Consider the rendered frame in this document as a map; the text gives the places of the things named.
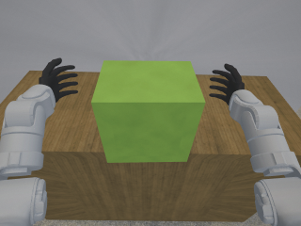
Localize robot left hand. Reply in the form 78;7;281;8
39;57;78;102

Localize left robot upper arm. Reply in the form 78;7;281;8
0;177;48;226

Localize robot right hand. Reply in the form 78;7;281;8
209;63;245;105

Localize right robot upper arm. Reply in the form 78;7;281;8
254;177;301;226

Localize pedestal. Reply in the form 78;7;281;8
0;71;301;222

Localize left robot forearm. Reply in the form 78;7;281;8
0;84;56;181

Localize right robot forearm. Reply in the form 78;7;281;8
229;89;301;179

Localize carton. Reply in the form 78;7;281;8
91;60;206;163

